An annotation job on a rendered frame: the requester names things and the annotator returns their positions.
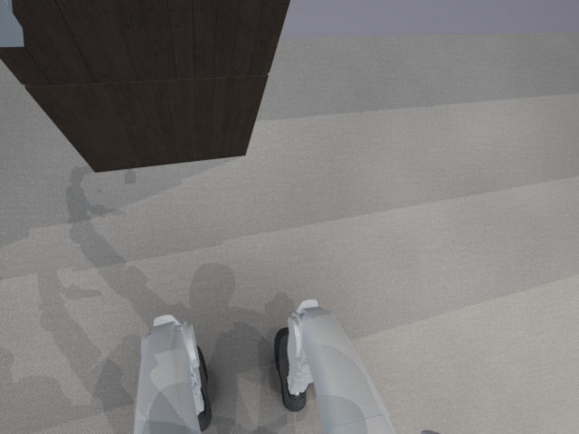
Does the handle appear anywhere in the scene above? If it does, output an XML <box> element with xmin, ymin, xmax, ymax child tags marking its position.
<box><xmin>0</xmin><ymin>0</ymin><xmax>24</xmax><ymax>47</ymax></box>

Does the robot right thigh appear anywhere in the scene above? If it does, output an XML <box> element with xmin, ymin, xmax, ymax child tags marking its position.
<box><xmin>288</xmin><ymin>307</ymin><xmax>396</xmax><ymax>434</ymax></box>

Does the cupboard door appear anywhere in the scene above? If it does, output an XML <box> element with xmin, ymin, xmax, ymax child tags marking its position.
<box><xmin>2</xmin><ymin>0</ymin><xmax>281</xmax><ymax>86</ymax></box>

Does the left robot foot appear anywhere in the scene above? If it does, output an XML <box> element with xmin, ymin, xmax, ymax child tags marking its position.
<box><xmin>196</xmin><ymin>345</ymin><xmax>212</xmax><ymax>431</ymax></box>

